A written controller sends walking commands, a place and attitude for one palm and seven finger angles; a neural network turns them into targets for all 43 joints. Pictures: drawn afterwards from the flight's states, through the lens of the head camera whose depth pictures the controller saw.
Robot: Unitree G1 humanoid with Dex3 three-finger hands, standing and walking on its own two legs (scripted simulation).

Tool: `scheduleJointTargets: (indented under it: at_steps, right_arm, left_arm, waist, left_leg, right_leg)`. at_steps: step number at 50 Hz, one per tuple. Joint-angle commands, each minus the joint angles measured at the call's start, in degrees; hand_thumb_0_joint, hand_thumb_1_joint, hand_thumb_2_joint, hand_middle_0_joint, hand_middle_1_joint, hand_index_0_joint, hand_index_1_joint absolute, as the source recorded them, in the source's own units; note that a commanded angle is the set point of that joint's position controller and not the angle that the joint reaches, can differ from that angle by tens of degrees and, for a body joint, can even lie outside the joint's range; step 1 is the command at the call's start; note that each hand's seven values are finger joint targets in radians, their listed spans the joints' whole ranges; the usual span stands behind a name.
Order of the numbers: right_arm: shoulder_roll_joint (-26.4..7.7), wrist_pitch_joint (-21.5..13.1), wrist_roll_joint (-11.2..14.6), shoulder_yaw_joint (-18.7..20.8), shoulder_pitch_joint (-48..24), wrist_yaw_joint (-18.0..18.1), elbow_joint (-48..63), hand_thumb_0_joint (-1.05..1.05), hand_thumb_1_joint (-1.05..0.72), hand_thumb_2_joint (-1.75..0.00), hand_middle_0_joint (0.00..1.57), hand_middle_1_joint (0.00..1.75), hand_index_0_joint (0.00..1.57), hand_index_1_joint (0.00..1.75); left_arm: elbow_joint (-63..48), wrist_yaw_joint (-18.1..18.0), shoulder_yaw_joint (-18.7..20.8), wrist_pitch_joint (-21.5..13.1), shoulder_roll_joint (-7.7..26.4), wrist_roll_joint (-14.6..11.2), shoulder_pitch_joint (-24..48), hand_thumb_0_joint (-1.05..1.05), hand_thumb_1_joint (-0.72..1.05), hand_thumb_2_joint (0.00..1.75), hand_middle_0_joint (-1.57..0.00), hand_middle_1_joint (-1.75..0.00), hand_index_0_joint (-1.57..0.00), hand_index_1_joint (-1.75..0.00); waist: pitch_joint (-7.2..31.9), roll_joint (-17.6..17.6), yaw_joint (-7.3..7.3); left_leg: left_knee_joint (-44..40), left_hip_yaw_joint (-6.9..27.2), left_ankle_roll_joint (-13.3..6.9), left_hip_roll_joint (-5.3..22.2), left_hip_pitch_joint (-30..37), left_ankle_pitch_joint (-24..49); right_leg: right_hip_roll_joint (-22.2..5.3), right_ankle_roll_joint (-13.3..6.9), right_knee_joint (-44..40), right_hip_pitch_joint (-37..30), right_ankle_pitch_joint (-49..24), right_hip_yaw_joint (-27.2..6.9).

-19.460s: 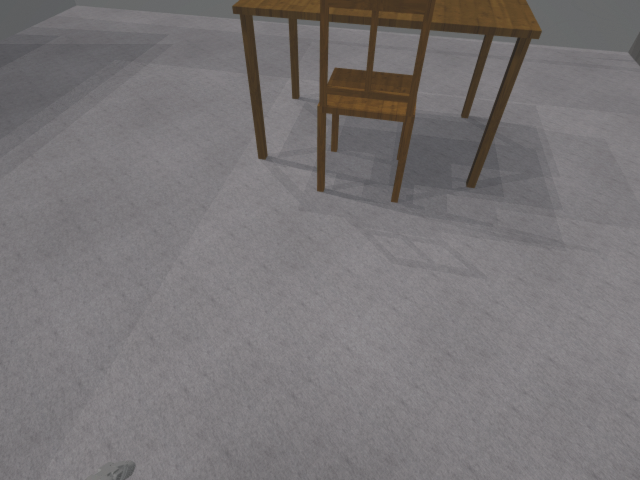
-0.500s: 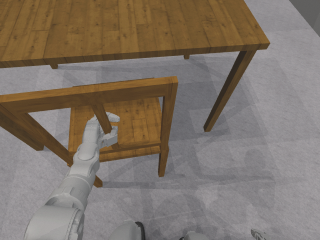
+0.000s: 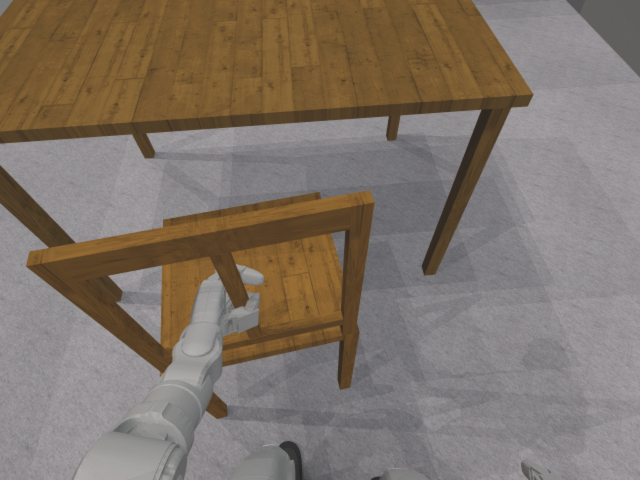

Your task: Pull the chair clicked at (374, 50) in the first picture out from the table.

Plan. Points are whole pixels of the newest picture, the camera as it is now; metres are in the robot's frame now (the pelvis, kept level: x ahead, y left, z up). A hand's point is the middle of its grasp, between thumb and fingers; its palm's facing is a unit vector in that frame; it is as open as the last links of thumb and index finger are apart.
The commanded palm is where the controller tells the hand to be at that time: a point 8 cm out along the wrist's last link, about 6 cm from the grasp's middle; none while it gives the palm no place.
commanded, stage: step backward, pulling the chair out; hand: left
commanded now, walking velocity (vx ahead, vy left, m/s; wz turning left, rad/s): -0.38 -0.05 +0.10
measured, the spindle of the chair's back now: (240, 299) +0.37 +0.13 -0.07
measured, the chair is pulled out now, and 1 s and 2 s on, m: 0.19 0.22 0.32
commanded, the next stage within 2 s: none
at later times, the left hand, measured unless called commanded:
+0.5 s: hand (249, 313) +0.34 +0.11 -0.06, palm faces -0.03 -0.99 -0.17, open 5.4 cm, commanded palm +0.35 +0.16 -0.06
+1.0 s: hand (245, 330) +0.32 +0.11 -0.06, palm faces -0.01 -0.99 -0.16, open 5.4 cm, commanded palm +0.31 +0.16 -0.05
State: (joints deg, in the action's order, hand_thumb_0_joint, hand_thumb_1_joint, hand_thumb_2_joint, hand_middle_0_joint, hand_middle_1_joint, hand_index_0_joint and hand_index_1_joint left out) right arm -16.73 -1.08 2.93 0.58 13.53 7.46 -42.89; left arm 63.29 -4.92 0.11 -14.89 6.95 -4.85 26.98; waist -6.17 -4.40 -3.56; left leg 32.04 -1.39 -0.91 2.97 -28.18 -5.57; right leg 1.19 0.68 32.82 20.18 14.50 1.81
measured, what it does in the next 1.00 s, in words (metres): steps on the spot: left foot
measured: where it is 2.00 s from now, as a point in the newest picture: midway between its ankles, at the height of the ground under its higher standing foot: outside the picture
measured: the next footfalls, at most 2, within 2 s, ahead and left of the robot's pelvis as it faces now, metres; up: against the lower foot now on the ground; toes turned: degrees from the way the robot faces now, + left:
left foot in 0.94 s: -0.06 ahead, +0.12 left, +0.00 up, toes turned +4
right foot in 1.50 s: -0.08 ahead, -0.13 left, +0.00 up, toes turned +1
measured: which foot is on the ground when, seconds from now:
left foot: down 0.00-0.76, up 0.78-0.92, down 0.94-1.00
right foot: down 0.00-1.00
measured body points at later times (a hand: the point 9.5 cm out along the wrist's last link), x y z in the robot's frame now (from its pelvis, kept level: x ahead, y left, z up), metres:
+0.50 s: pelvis +0.00 +0.00 +0.00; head +0.07 -0.01 +0.44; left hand +0.34 +0.16 -0.05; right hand +0.09 -0.27 -0.14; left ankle +0.06 +0.11 -0.73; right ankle +0.03 -0.13 -0.72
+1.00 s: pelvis -0.05 -0.01 +0.00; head +0.04 -0.01 +0.44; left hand +0.31 +0.17 -0.04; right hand +0.03 -0.28 -0.13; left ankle -0.04 +0.13 -0.73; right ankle +0.03 -0.13 -0.72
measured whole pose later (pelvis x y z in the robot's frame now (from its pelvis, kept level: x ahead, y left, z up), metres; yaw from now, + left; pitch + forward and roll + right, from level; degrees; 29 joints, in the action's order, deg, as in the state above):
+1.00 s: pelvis -0.05 -0.01 +0.00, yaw +4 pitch +3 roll +0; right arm -15.5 -1.8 1.5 0.1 12.7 7.0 -44.3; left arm 59.4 -5.1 -1.1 -10.7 8.6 -2.7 32.6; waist -9.7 -0.2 -3.7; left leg 36.3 3.2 0.7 -0.5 -21.8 -16.2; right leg -2.7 0.8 34.5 26.1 10.8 2.6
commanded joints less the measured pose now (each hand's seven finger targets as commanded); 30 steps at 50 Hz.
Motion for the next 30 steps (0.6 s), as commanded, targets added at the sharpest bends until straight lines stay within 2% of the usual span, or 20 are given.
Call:
scheduleJointTargets:
  at_steps: [1, 2, 4, 6, 7, 10, 11, 12, 13, 14, 16, 17, 18, 20, 22, 23, 24, 25, 27, 30]
  right_arm:
    - [-5.67, -3.24, -0.33, 1.54, -0.10, 0.91, 5.46, 0.00, -0.90, -0.90, 0.20, 0.30, 0.20, 0.30]
    - [-6.19, -3.34, -0.53, 1.70, -0.18, 1.01, 5.58, 0.00, -0.90, -0.90, 0.20, 0.30, 0.20, 0.30]
    - [-6.00, -3.53, -0.92, 1.37, -0.50, 0.92, 5.67, 0.00, -0.90, -0.90, 0.20, 0.30, 0.20, 0.30]
    - [-5.76, -3.66, -1.31, 1.21, -0.70, 0.79, 5.62, 0.00, -0.90, -0.90, 0.20, 0.30, 0.20, 0.30]
    - [-5.98, -3.79, -1.54, 1.39, -0.42, 0.94, 5.51, 0.00, -0.90, -0.90, 0.20, 0.30, 0.20, 0.30]
    - [-5.23, -4.28, -1.55, 1.21, 0.22, 0.73, 4.90, 0.00, -0.90, -0.90, 0.20, 0.30, 0.20, 0.30]
    - [-5.17, -4.44, -1.43, 1.26, 0.30, 0.72, 4.86, 0.00, -0.90, -0.90, 0.20, 0.30, 0.20, 0.30]
    - [-5.50, -4.66, -1.39, 1.60, 0.39, 0.85, 4.74, 0.00, -0.90, -0.90, 0.20, 0.30, 0.20, 0.30]
    - [-5.17, -4.70, -1.37, 1.46, 0.05, 0.80, 4.91, 0.00, -0.90, -0.90, 0.20, 0.30, 0.20, 0.30]
    - [-5.02, -4.81, -1.30, 1.56, 0.20, 0.78, 5.00, 0.00, -0.90, -0.90, 0.20, 0.30, 0.20, 0.30]
    - [-4.46, -5.00, -0.91, 1.57, 0.20, 0.78, 4.06, 0.00, -0.90, -0.90, 0.20, 0.30, 0.20, 0.30]
    - [-4.78, -4.92, -0.86, 1.73, 0.20, 0.92, 3.57, 0.00, -0.90, -0.90, 0.20, 0.30, 0.20, 0.30]
    - [-4.39, -4.83, -1.17, 1.24, -0.50, 0.91, 3.30, 0.00, -0.90, -0.90, 0.20, 0.30, 0.20, 0.30]
    - [-4.47, -4.87, -1.46, 0.81, -0.74, 1.28, 2.63, 0.00, -0.90, -0.90, 0.20, 0.30, 0.20, 0.30]
    - [-6.10, -4.65, -1.54, 1.36, -0.67, 1.65, 2.48, 0.00, -0.90, -0.90, 0.20, 0.30, 0.20, 0.30]
    - [-6.52, -4.37, -1.38, 1.69, 0.66, 1.35, 2.37, 0.00, -0.90, -0.90, 0.20, 0.30, 0.20, 0.30]
    - [-6.34, -3.99, -1.36, 1.69, 1.54, 1.15, 2.29, 0.00, -0.90, -0.90, 0.20, 0.30, 0.20, 0.30]
    - [-5.42, -3.51, -1.71, 1.40, 1.29, 0.97, 2.67, 0.00, -0.90, -0.90, 0.20, 0.30, 0.20, 0.30]
    - [-5.15, -3.01, -2.10, 1.64, 1.12, 0.76, 2.62, 0.00, -0.90, -0.90, 0.20, 0.30, 0.20, 0.30]
    - [-4.66, -2.63, -2.23, 1.85, 0.97, 0.08, 2.95, 0.00, -0.90, -0.90, 0.20, 0.30, 0.20, 0.30]
  left_arm:
    - [-11.19, -1.24, -0.43, -3.15, 11.68, 1.97, 20.92, 0.00, 0.90, 0.90, -0.50, -1.45, -0.50, -1.45]
    - [-11.02, -1.24, 0.06, -2.98, 12.46, 1.88, 20.36, 0.00, 0.90, 0.90, -0.50, -1.45, -0.50, -1.45]
    - [-11.82, -1.32, -0.71, -2.82, 10.96, 1.90, 20.30, 0.00, 0.90, 0.90, -0.50, -1.45, -0.50, -1.45]
    - [-12.42, -1.38, -0.93, -2.56, 10.38, 1.95, 20.20, 0.00, 0.90, 0.90, -0.50, -1.45, -0.50, -1.45]
    - [-12.91, -1.51, -0.11, -2.49, 11.50, 2.10, 20.30, 0.00, 0.90, 0.90, -0.50, -1.45, -0.50, -1.45]
    - [-13.09, -1.47, -0.57, -2.41, 11.22, 2.41, 21.33, 0.00, 0.90, 0.90, -0.50, -1.45, -0.50, -1.45]
    - [-12.99, -1.40, -0.86, -2.43, 11.04, 2.49, 21.88, 0.00, 0.90, 0.90, -0.50, -1.45, -0.50, -1.45]
    - [-12.49, -1.52, 0.45, -2.27, 12.87, 2.70, 21.41, 0.00, 0.90, 0.90, -0.50, -1.45, -0.50, -1.45]
    - [-12.40, -1.50, 0.26, -2.20, 13.00, 2.65, 21.91, 0.00, 0.90, 0.90, -0.50, -1.45, -0.50, -1.45]
    - [-12.68, -1.56, 0.26, -2.42, 13.42, 2.59, 22.18, 0.00, 0.90, 0.90, -0.50, -1.45, -0.50, -1.45]
    - [-11.54, -2.02, 0.83, -2.76, 14.51, 2.94, 22.19, 0.00, 0.90, 0.90, -0.50, -1.45, -0.50, -1.45]
    - [-11.14, -2.34, 1.38, -2.56, 15.17, 2.97, 21.05, 0.00, 0.90, 0.90, -0.50, -1.45, -0.50, -1.45]
    - [-11.04, -2.32, 1.04, -2.61, 14.51, 3.17, 21.06, 0.00, 0.90, 0.90, -0.50, -1.45, -0.50, -1.45]
    - [-12.27, -2.12, 1.31, -2.91, 14.44, 3.34, 21.52, 0.00, 0.90, 0.90, -0.50, -1.45, -0.50, -1.45]
    - [-11.24, -2.03, 1.64, -2.64, 14.24, 3.35, 20.31, 0.00, 0.90, 0.90, -0.50, -1.45, -0.50, -1.45]
    - [-11.14, -1.73, 1.35, -2.68, 12.90, 3.13, 19.86, 0.00, 0.90, 0.90, -0.50, -1.45, -0.50, -1.45]
    - [-11.41, -1.33, 0.44, -2.57, 11.25, 3.22, 19.84, 0.00, 0.90, 0.90, -0.50, -1.45, -0.50, -1.45]
    - [-13.84, -0.74, -1.11, -2.86, 9.40, 3.42, 21.51, 0.00, 0.90, 0.90, -0.50, -1.45, -0.50, -1.45]
    - [-14.51, -0.45, -1.12, -2.93, 9.21, 3.67, 22.98, 0.00, 0.90, 0.90, -0.50, -1.45, -0.50, -1.45]
    - [-14.16, -0.63, -0.44, -2.59, 9.82, 3.62, 23.51, 0.00, 0.90, 0.90, -0.50, -1.45, -0.50, -1.45]
  waist:
    - [19.60, 2.60, 1.00]
    - [18.18, 0.91, 1.13]
    - [18.52, -2.80, 1.44]
    - [19.09, -5.24, 1.70]
    - [20.11, -6.19, 1.72]
    - [21.63, -2.79, 1.44]
    - [21.08, -1.61, 1.32]
    - [20.96, -1.05, 1.33]
    - [19.83, 0.55, 1.28]
    - [19.18, 3.62, 1.09]
    - [19.18, 11.29, 0.71]
    - [19.76, 10.57, 1.12]
    - [19.97, 9.08, 1.26]
    - [21.80, 8.00, 0.89]
    - [20.38, 6.03, 1.17]
    - [21.07, 6.39, 1.62]
    - [22.55, 7.19, 1.62]
    - [25.72, 2.63, 1.16]
    - [27.72, -1.26, 0.93]
    - [27.02, -4.71, 1.05]
  left_leg:
    - [-6.29, 9.90, -2.20, 5.46, 15.87, -9.70]
    - [-8.09, 11.29, -2.74, 6.38, 15.42, -12.66]
    - [-11.36, 15.40, -3.74, 8.60, 13.52, -16.74]
    - [-12.15, 17.76, -4.46, 10.33, 14.01, -17.06]
    - [-11.71, 18.24, -4.62, 10.58, 15.15, -14.72]
    - [-7.29, 14.06, -4.04, 9.31, 15.48, -8.54]
    - [-5.88, 12.15, -3.34, 8.08, 13.88, -8.51]
    - [-4.88, 10.87, -2.43, 6.90, 13.18, -10.15]
    - [-4.04, 9.58, -1.64, 5.90, 11.32, -13.55]
    - [-1.08, 7.73, -0.82, 4.05, 11.03, -15.43]
    - [8.75, 2.91, 1.89, -0.37, 12.87, -13.62]
    - [12.20, 3.24, 2.51, -1.16, 13.58, -12.77]
    - [11.95, 4.14, 2.48, -0.90, 12.57, -12.20]
    - [5.82, 5.19, 2.07, 0.17, 12.44, -4.84]
    - [-1.70, 9.30, 0.24, 4.02, 13.19, 10.91]
    - [-2.73, 12.15, -1.32, 6.22, 14.30, 17.29]
    - [-1.28, 13.32, -2.46, 7.42, 17.06, 24.26]
    - [-1.17, 14.00, -3.05, 8.27, 20.04, 29.45]
    - [-0.77, 15.19, -4.06, 9.91, 23.84, 34.97]
    - [-2.02, 15.38, -4.35, 11.16, 23.37, 29.08]
  right_leg:
    - [-4.25, -0.13, -6.27, 2.73, 7.28, -4.25]
    - [-3.70, -0.39, -5.10, 3.42, 9.85, -4.06]
    - [-2.54, -1.05, -0.23, 2.74, 10.24, -3.48]
    - [-2.28, -1.60, 1.88, 2.53, 9.40, -3.50]
    - [-2.22, -1.67, 1.55, 2.09, 8.81, -3.46]
    - [-3.12, -1.53, -2.30, -0.55, 5.27, -4.51]
    - [-3.78, -1.60, -3.88, -1.51, 4.61, -5.15]
    - [-4.59, -1.84, -5.53, -1.65, 5.54, -5.95]
    - [-5.82, -2.08, -7.12, -0.97, 8.71, -7.11]
    - [-7.79, -2.54, -10.42, 0.04, 10.93, -9.86]
    - [-15.06, -5.34, -15.82, 2.64, 12.54, -15.02]
    - [-16.98, -6.72, -15.85, 2.82, 8.08, -15.41]
    - [-17.13, -6.73, -13.87, 0.55, -0.31, -13.64]
    - [-14.68, -4.25, -7.80, -4.49, -14.64, -8.31]
    - [-8.88, -0.91, -2.73, -6.06, -18.80, -4.08]
    - [-6.28, -0.14, -1.00, -6.25, -18.81, -3.60]
    - [-5.06, 0.15, -0.29, -5.43, -21.02, -3.86]
    - [-5.00, 0.17, 1.71, -5.64, -20.17, -3.30]
    - [-4.15, -0.01, 3.18, -3.68, -12.32, -3.36]
    - [-3.39, -0.54, 3.05, -1.57, -1.09, -3.19]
